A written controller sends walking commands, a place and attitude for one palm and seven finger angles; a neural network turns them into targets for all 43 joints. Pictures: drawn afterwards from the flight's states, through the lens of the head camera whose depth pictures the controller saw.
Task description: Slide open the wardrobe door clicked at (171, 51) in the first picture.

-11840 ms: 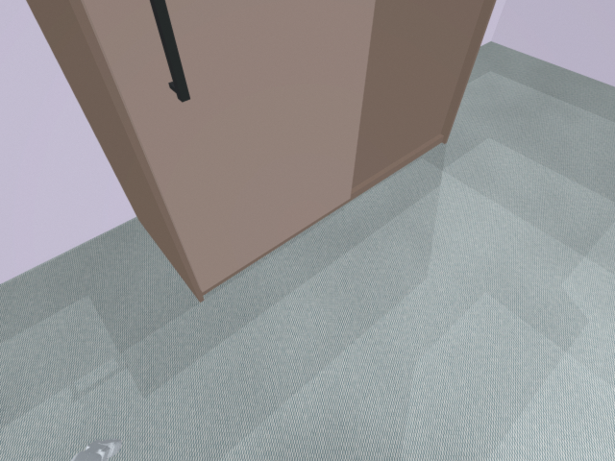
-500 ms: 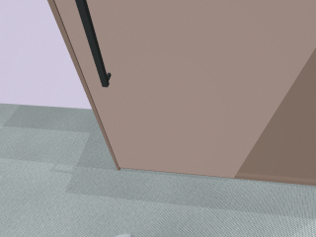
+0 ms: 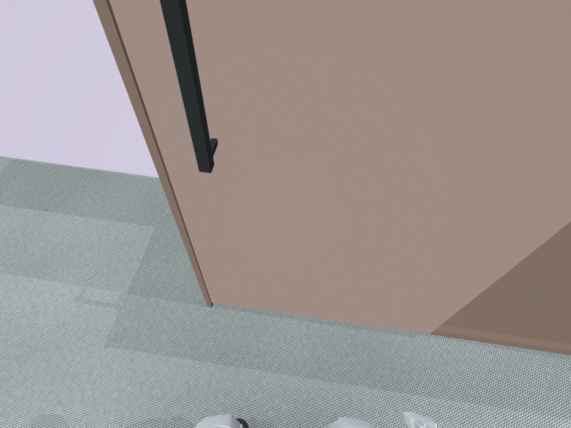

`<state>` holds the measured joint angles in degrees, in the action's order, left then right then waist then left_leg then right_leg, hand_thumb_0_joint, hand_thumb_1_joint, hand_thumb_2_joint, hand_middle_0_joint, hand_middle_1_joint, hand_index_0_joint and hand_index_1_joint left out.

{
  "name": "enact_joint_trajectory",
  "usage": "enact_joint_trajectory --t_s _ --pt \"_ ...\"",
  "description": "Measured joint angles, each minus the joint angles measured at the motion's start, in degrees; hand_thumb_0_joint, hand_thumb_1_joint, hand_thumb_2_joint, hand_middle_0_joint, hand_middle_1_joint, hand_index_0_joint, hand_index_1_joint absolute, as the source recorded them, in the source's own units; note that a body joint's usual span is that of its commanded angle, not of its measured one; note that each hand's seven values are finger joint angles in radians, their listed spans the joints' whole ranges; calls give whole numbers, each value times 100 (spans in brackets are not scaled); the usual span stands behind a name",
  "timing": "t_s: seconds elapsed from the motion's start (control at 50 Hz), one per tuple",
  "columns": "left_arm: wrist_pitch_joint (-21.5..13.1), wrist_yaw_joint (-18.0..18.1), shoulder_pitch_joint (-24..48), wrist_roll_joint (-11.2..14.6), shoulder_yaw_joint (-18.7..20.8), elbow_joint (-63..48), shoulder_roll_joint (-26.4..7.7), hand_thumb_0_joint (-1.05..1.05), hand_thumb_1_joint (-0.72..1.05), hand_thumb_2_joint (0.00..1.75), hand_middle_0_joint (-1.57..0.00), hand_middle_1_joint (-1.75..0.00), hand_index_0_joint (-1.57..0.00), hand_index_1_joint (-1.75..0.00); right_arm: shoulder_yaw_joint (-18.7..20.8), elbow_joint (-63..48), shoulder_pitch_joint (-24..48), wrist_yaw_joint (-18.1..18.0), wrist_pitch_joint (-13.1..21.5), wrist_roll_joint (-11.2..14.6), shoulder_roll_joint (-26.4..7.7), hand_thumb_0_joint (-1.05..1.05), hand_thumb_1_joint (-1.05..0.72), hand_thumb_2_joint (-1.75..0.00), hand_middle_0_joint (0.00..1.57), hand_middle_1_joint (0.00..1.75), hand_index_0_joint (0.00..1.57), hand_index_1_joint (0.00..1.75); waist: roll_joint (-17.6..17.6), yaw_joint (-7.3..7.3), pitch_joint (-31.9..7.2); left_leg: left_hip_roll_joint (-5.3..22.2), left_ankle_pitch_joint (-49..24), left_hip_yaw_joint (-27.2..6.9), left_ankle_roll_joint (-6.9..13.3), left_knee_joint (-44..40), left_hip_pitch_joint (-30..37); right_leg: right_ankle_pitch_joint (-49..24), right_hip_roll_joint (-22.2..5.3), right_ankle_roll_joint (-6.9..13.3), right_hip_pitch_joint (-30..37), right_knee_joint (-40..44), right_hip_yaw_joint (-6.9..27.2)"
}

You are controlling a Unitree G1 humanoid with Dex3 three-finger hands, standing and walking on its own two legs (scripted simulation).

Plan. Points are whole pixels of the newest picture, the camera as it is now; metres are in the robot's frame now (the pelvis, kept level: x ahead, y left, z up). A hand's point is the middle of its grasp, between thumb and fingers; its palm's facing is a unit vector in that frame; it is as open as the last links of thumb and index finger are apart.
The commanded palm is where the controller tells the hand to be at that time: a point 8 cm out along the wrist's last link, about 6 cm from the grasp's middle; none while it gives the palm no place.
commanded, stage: come to a stop and stand still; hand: left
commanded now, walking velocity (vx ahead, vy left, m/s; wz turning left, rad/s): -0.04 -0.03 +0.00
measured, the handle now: (195, 80) +0.50 +0.18 +0.19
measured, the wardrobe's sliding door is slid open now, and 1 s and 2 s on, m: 0.00 0.00 0.00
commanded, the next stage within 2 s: look again from close up in 1.32 s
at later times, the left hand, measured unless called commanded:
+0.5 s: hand out of the picture +0.04 +0.12 -0.17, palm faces +0.04 -0.98 -0.19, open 7.3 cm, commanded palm none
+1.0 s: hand out of the picture -0.01 +0.19 -0.16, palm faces +0.05 -0.96 -0.27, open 7.3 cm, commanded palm none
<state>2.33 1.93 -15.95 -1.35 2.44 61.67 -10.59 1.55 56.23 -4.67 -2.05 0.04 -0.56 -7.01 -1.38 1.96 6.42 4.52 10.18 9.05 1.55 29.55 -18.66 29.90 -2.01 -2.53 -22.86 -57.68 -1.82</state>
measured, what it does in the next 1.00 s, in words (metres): steps on the spot: right foot, then left foot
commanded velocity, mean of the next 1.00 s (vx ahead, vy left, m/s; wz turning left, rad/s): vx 0.00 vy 0.00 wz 0.00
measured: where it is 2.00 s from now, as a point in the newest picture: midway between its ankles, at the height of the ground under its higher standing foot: outside the picture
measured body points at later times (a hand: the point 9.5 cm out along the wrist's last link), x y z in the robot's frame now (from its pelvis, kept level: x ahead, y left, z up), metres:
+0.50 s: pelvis -0.02 -0.06 +0.00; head +0.00 -0.06 +0.45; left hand +0.04 +0.17 -0.15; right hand -0.02 -0.29 -0.16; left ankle -0.05 +0.07 -0.74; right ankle +0.00 -0.15 -0.73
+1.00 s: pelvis -0.05 -0.03 +0.00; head -0.07 -0.03 +0.45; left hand -0.01 +0.24 -0.14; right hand +0.00 -0.31 -0.13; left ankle -0.05 +0.07 -0.73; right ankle +0.00 -0.15 -0.73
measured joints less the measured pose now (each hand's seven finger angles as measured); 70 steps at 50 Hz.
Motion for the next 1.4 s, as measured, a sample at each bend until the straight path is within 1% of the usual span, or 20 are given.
enact_joint_trajectory --t_s 0.04,0.08,0.14,0.18,0.2,0.22,0.26,0.34,0.4,0.46,0.48,0.56,0.66,0.68,0.74,0.82,0.9,1.06,1.24,1.4 --pt "41 -15 145 -10 64 -180 -60 0 91 90 -20 -30 -20 -30 66 -22 -10 -2 -30 -29 -62 -1 -92 -89 20 30 20 30 28 -67 7 40 -60 0 -35 -47 -25 -148 36 3 -231 -130 30" --pt "59 -29 291 -20 110 -335 -103 0 91 90 -20 -30 -20 -30 118 -2 -71 17 -75 -64 -160 -1 -93 -89 20 30 20 30 84 -122 -20 79 -98 -36 -84 -45 -61 -249 33 32 -258 75 9" --pt "2 -46 449 -22 115 -525 -112 0 91 90 -20 -30 -20 -30 194 54 -226 61 -156 -101 -334 -1 -92 -89 20 30 20 30 218 -189 -112 137 -105 -130 -181 57 -143 -532 -15 100 84 1040 -94" --pt "-96 -58 432 -46 86 -637 -138 0 91 90 -20 -30 -20 -30 234 80 -386 94 -221 -89 -411 0 -92 -89 20 30 20 30 220 -206 -252 130 -27 -158 -269 275 -265 -1037 -75 133 522 2058 -120" --pt "-151 -47 431 -70 73 -641 -127 0 91 90 -20 -30 -20 -30 252 95 -435 107 -259 -66 -445 0 -91 -89 20 30 20 30 238 -204 -289 134 192 -194 -315 471 -347 -1185 -61 218 549 2181 -115" --pt "-160 -46 439 -79 34 -621 -87 0 91 90 -20 -30 -20 -30 268 106 -486 119 -309 -49 -489 0 -91 -89 20 30 20 30 305 -225 -309 106 670 -330 -325 665 -401 -1204 -26 288 538 2135 -142" --pt "-146 -65 419 -84 -35 -584 -4 0 91 90 -20 -30 -20 -30 276 139 -599 144 -402 -50 -539 0 -91 -89 20 30 20 30 363 -241 -402 -29 1275 -607 -284 1183 -511 -1233 12 377 563 2225 -162" --pt "-141 -81 420 -61 -110 -446 131 0 91 90 -20 -30 -20 -30 219 233 -823 164 -342 -55 -519 1 -91 -90 19 30 19 30 352 -299 -511 -146 1312 -739 -278 1801 -416 -1527 98 451 716 2751 -168" --pt "-196 -57 473 -34 -110 -366 173 0 92 90 -20 -30 -21 -30 147 338 -1005 128 -265 -41 -438 1 -91 -90 19 30 19 30 326 -316 -535 -148 1304 -708 -337 1324 2 -1658 182 499 758 2972 -231" --pt "-251 -49 530 25 -139 -256 195 0 92 90 -20 -30 -21 -30 53 493 -1171 77 -162 -30 -357 1 -91 -90 19 30 19 30 371 -324 -546 -111 697 -741 -348 87 641 -1654 300 502 727 2961 -362" --pt "-255 -48 571 47 -145 -192 187 0 92 90 -20 -30 -21 -30 27 590 -1188 55 -124 -30 -295 1 -91 -90 19 30 19 30 330 -334 -525 -112 738 -765 -335 -121 749 -1636 298 493 730 2936 -401" --pt "-246 -5 606 95 -108 0 89 -1 93 90 -21 -30 -21 -30 -100 841 -1256 27 -53 -25 -28 1 -91 -90 19 30 19 30 76 -236 -480 -183 611 -718 -330 -397 973 -1800 246 469 958 3223 -358" --pt "-227 -27 442 88 -147 207 64 -1 93 90 -20 -30 -21 -30 -139 915 -1280 28 -38 -21 92 1 -90 -90 19 30 20 30 111 -206 -520 -195 467 -690 -326 -632 1135 -1943 250 468 1116 3465 -335" --pt "-227 -41 372 45 -189 154 51 -1 93 90 -20 -30 -20 -30 -157 827 -1277 51 -48 -42 85 1 -90 -90 20 30 20 30 125 -236 -476 -204 456 -696 -319 -617 1129 -1950 239 469 1114 3448 -341" --pt "-280 -72 133 14 -187 -68 34 0 92 90 -20 -30 -21 -30 -99 450 -1356 51 44 -89 -64 1 -91 -89 20 30 20 30 222 -314 -420 -246 560 -737 -275 -288 948 -1847 176 468 969 3155 -375" --pt "-243 -60 -122 -19 -149 -236 -28 0 91 90 -21 -30 -21 -30 -7 206 -1415 55 6 -105 -344 1 -91 -89 20 30 20 30 309 -336 -592 -271 751 -774 -203 95 794 -1716 135 425 896 2914 -402" --pt "-199 -75 -132 -27 -102 -337 -193 0 91 90 -20 -30 -21 -30 44 104 -1376 73 36 -100 -575 1 -91 -89 20 30 20 30 213 -296 -682 -328 781 -743 -145 221 720 -1715 74 364 822 2805 -365" --pt "-250 -125 141 -8 -140 -422 -551 0 90 90 -20 -30 -21 -30 -27 66 -1139 127 103 -82 -949 1 -90 -90 20 30 20 30 104 -224 -668 -484 553 -674 -2 -57 792 -1964 -63 226 883 3062 -291" --pt "-245 -152 383 -10 -209 -380 -834 0 90 90 -20 -30 -20 -30 -121 64 -730 222 87 -68 -1119 1 -90 -89 20 30 20 30 120 -203 -612 -602 336 -638 72 -343 881 -2152 -165 148 946 3286 -252" --pt "-254 -161 430 -8 -271 -289 -860 0 90 90 -20 -30 -21 -30 -171 174 -561 261 76 -50 -1137 1 -90 -89 20 30 20 30 162 -183 -553 -628 260 -639 81 -482 926 -2210 -184 129 981 3396 -253"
